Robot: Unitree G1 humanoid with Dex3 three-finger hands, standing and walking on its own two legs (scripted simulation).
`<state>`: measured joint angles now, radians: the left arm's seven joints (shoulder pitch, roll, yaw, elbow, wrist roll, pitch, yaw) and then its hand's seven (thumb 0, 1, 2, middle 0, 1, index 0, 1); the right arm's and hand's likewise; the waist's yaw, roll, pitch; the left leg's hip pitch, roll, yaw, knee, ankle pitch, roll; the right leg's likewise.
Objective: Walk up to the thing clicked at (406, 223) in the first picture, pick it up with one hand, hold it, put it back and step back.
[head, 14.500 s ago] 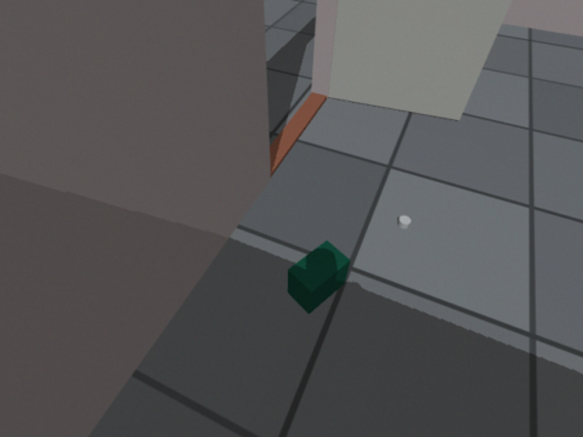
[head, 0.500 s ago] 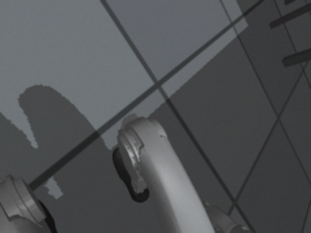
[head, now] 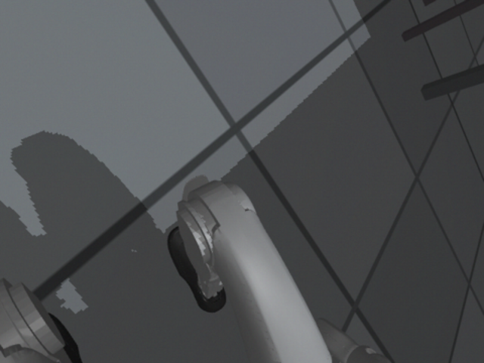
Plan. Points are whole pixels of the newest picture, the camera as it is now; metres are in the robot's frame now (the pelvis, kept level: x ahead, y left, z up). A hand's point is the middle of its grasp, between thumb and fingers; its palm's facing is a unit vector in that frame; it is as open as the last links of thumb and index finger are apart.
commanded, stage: rest palm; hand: left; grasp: from above
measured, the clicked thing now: out of the picture +0.51 +0.31 -0.29
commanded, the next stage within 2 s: close in 0.08 s
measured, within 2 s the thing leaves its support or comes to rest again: leaves its support in 1.88 s
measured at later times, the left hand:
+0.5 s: hand out of the picture +0.49 +0.30 -0.25, palm faces -0.43 -0.14 -0.89, open 13.0 cm
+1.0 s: hand out of the picture +0.48 +0.30 -0.25, palm faces -0.44 -0.14 -0.89, open 10.5 cm
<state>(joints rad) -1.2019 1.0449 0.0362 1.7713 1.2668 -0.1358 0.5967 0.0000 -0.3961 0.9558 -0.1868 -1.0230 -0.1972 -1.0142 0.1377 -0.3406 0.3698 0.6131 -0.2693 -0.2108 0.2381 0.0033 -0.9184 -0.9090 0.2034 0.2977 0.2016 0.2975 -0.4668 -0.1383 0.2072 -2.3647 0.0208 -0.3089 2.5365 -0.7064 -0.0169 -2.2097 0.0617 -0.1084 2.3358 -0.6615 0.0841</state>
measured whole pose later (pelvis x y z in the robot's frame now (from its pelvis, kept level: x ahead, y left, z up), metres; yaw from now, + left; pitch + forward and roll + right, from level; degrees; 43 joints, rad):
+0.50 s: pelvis +0.00 +0.00 +0.00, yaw +0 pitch +28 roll -16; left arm -1.19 1.07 0.04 1.76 1.24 -0.15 0.58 0.00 -0.36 0.91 -0.19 -0.99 -0.21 -0.98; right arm 0.14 -0.35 0.39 0.61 -0.27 -0.21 0.23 0.00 -0.91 -0.91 0.20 0.30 0.20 0.30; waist -0.48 -0.14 0.23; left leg -2.36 0.03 -0.32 2.53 -0.70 -0.03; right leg -2.21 0.06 -0.12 2.33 -0.65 0.10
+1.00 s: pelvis +0.00 -0.01 +0.00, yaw +0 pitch +28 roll -16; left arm -1.18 1.06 0.03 1.75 1.22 -0.15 0.57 0.00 -0.01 0.69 -0.42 -0.86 -0.46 -0.81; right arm 0.13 -0.35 0.39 0.62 -0.27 -0.20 0.22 0.00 -0.91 -0.90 0.20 0.30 0.20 0.30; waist -0.47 -0.14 0.23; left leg -2.35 0.03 -0.32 2.52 -0.70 -0.03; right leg -2.21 0.06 -0.12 2.32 -0.64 0.10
